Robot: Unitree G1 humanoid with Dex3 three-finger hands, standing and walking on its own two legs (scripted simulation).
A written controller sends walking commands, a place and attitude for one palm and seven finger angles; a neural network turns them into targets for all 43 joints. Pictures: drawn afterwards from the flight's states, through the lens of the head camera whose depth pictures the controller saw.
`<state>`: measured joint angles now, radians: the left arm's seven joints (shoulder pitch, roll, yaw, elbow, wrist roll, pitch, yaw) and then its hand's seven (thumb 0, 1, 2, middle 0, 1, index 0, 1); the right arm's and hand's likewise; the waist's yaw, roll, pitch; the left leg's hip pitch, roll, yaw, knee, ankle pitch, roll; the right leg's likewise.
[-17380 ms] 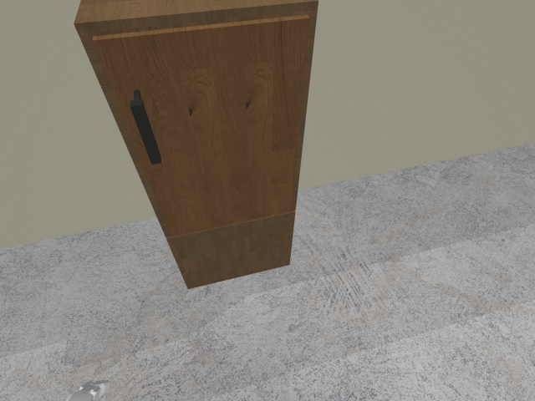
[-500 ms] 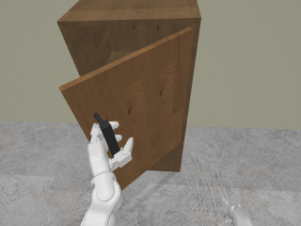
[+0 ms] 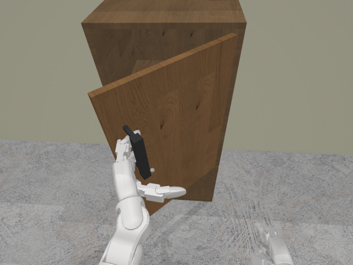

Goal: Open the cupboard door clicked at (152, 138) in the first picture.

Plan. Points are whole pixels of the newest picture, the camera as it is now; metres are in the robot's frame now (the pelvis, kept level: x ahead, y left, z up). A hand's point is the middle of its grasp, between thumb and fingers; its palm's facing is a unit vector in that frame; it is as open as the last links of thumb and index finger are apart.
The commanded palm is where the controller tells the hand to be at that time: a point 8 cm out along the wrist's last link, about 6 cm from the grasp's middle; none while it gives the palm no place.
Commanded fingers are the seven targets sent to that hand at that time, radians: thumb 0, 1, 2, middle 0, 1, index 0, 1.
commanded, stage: open thumb and fingers to let go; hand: left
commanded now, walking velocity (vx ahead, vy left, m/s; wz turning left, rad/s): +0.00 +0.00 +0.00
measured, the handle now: (136, 153) +0.35 +0.12 +0.08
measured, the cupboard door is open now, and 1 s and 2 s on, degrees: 43 45 45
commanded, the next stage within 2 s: slide the hand sideways off the handle in 0.02 s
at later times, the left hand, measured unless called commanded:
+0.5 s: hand (146, 183) +0.27 +0.08 +0.08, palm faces -0.13 -0.99 +0.04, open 16.3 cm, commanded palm +0.24 +0.14 +0.08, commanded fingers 0.00 -0.50 0.30 -0.15 -0.30 -0.15 -0.30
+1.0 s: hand (126, 198) +0.24 +0.12 +0.08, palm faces -0.07 -1.00 -0.02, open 16.2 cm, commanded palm +0.20 +0.18 +0.08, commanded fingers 0.00 -0.50 0.30 -0.15 -0.30 -0.15 -0.30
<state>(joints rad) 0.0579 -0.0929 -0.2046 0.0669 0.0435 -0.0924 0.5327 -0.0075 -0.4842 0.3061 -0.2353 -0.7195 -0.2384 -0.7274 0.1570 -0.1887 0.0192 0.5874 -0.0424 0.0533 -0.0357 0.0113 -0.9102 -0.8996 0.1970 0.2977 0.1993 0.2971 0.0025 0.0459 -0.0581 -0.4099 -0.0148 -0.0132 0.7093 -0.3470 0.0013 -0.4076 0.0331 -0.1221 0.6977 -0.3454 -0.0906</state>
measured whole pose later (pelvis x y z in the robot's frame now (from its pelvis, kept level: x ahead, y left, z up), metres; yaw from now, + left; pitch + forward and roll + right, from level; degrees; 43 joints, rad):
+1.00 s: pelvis +0.02 +0.03 -0.01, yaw -2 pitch +4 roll +0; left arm 0.40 0.12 -0.15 -0.26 -0.09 -0.13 0.00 -0.01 -0.50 0.30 -0.17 -0.31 -0.17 -0.32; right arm 0.23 -0.21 0.06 0.48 0.01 -0.07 -0.02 0.01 -0.91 -0.90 0.20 0.30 0.20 0.30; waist 0.02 0.04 -0.06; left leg -0.45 -0.02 0.03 0.78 -0.41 0.04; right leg -0.45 0.02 -0.08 0.77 -0.39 -0.06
